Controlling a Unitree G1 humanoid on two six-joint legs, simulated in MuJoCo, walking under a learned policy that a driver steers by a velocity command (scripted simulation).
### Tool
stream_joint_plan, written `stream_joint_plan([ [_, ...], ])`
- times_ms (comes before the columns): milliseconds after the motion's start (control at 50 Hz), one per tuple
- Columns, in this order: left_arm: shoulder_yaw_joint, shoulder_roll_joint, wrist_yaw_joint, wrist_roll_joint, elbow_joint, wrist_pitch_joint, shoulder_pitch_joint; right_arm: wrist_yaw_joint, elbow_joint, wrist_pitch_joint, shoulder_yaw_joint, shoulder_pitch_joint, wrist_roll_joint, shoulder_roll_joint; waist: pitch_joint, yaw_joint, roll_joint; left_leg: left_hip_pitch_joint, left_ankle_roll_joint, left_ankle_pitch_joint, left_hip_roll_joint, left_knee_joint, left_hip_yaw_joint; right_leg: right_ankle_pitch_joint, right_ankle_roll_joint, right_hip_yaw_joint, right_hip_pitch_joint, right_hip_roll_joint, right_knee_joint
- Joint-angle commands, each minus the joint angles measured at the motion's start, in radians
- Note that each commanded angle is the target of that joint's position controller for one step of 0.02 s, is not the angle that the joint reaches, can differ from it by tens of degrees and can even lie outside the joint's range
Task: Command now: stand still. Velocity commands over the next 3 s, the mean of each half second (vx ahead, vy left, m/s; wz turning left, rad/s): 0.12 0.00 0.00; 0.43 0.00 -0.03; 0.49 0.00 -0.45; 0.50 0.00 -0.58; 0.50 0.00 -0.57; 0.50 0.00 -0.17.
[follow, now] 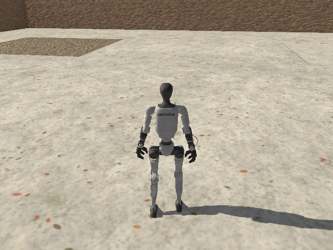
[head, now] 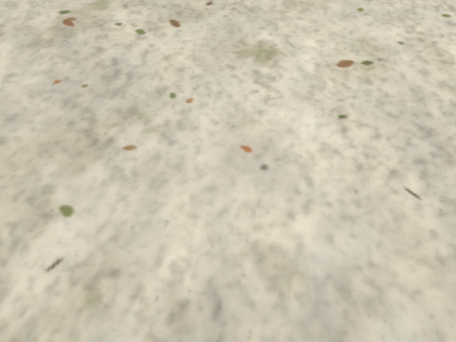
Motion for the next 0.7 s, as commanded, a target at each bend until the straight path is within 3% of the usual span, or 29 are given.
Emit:
stream_joint_plan([
  [20,0.019,0.104,0.006,-0.001,-0.02,-0.006,-0.007,-0.003,-0.009,-0.005,-0.018,0.049,-0.001,-0.107,-0.038,0.001,0.009,-0.1,0.017,0.245,0.024,-0.104,-0.017,0.247,-0.036,0.019,0.124,-0.024,-0.047],
  [220,0.018,0.095,0.011,-0.001,0.033,-0.003,0.0,-0.007,0.031,-0.005,-0.009,0.071,-0.002,-0.09,-0.014,0.003,0.01,-0.112,0.015,0.176,0.017,-0.128,-0.006,0.192,-0.031,0.019,0.118,-0.02,-0.067],
  [260,0.018,0.087,0.011,-0.006,0.054,0.0,0.024,-0.01,0.047,-0.001,-0.014,0.101,0.006,-0.098,-0.012,0.0,0.034,-0.124,0.041,-0.093,0.011,-0.153,-0.012,-0.099,-0.034,-0.024,0.097,0.023,-0.037],
  [300,0.022,0.093,0.01,-0.009,0.046,-0.01,0.004,-0.015,0.029,-0.002,-0.027,0.099,0.015,-0.139,0.067,-0.014,0.08,-0.163,0.102,-0.379,0.067,-0.208,-0.103,-0.332,-0.041,-0.053,-0.031,0.051,0.029],
  [340,0.017,0.061,-0.004,-0.015,0.023,-0.043,-0.036,-0.014,0.032,-0.02,-0.046,0.141,0.028,-0.191,0.128,-0.035,0.173,-0.135,0.185,-0.499,0.216,-0.314,-0.302,-0.235,-0.04,-0.089,-0.15,0.051,0.187],
  [360,0.015,0.05,-0.013,-0.019,0.015,-0.059,-0.044,-0.012,0.032,-0.032,-0.053,0.138,0.032,-0.201,0.16,-0.035,0.194,-0.146,0.223,-0.481,0.284,-0.339,-0.383,-0.191,-0.053,-0.058,-0.181,0.011,0.246],
  [400,0.014,0.042,-0.029,-0.032,0.021,-0.086,0.004,-0.005,0.015,-0.048,-0.048,0.087,0.034,-0.168,0.173,0.011,0.177,-0.145,0.213,-0.353,0.286,-0.302,-0.35,-0.209,-0.085,-0.046,-0.152,-0.018,0.174],
  [440,0.031,0.06,-0.033,-0.032,0.093,-0.096,0.182,0.005,-0.012,-0.05,-0.043,0.019,0.036,-0.149,0.12,0.09,0.114,-0.258,0.146,-0.188,0.169,-0.157,-0.19,-0.13,-0.091,-0.074,0.145,0.028,-0.018],
  [460,0.053,0.122,-0.032,-0.023,0.124,-0.101,0.305,0.01,-0.034,-0.059,-0.034,-0.012,0.028,-0.121,0.061,0.132,-0.037,-0.348,0.095,0.018,0.074,0.116,-0.066,-0.129,-0.122,0.118,0.296,-0.075,-0.116],
  [480,0.081,0.25,-0.043,-0.023,0.144,-0.107,0.437,0.005,-0.077,-0.074,-0.023,-0.007,0.028,-0.066,-0.026,0.153,-0.328,-0.54,0.028,-0.089,-0.059,0.46,0.055,-0.257,-0.269,0.575,0.447,-0.302,-0.314],
  [500,0.051,0.183,-0.049,-0.005,0.136,-0.125,0.404,0.006,-0.092,-0.089,-0.031,-0.034,0.046,-0.097,-0.02,0.119,-0.234,-0.629,0.042,-0.202,-0.036,0.674,-0.075,-0.315,-0.318,0.76,0.421,-0.386,-0.38],
  [520,0.033,0.131,-0.048,-0.006,0.11,-0.137,0.319,0.016,-0.093,-0.098,-0.034,-0.035,0.063,-0.103,0.047,0.078,-0.145,-0.696,0.073,-0.131,0.017,0.762,-0.106,-0.292,-0.296,0.662,0.381,-0.379,-0.363],
  [560,0.015,0.091,-0.054,-0.008,0.073,-0.143,0.235,0.023,-0.078,-0.107,-0.041,-0.029,0.048,-0.106,0.068,0.037,-0.054,-0.692,0.102,0.049,0.091,0.706,-0.081,-0.15,-0.231,0.426,0.327,-0.294,-0.37],
  [600,-0.001,0.055,-0.05,-0.001,0.074,-0.132,0.258,0.031,-0.078,-0.101,-0.055,-0.043,0.035,-0.119,0.051,0.032,-0.074,-0.615,0.09,0.137,0.116,0.601,-0.047,0.042,-0.187,0.26,0.298,-0.223,-0.386],
  [640,-0.003,0.071,-0.036,0.002,0.083,-0.122,0.312,0.039,-0.09,-0.088,-0.053,-0.079,0.029,-0.087,0.046,0.038,-0.068,-0.617,0.058,0.176,0.112,0.521,-0.009,0.184,-0.193,0.186,0.305,-0.204,-0.395],
  [700,0.002,0.113,-0.016,0.005,0.071,-0.11,0.323,0.042,-0.148,-0.082,-0.035,-0.219,0.025,-0.049,0.074,0.057,-0.052,-0.611,0.021,0.268,0.096,0.308,0.016,0.235,-0.199,0.125,0.259,-0.197,-0.424],
])
Next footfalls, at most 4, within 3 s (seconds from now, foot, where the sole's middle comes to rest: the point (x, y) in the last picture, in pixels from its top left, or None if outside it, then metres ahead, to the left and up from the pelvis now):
0.94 left None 0.44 0.12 -0.77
1.50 right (285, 278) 0.71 -0.15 -0.77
1.98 left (262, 191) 1.06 -0.09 -0.77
2.50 right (365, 188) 1.07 -0.48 -0.77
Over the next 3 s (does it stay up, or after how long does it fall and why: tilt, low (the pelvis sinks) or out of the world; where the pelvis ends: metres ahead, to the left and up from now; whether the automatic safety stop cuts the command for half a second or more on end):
stays up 1.23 -0.50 0.00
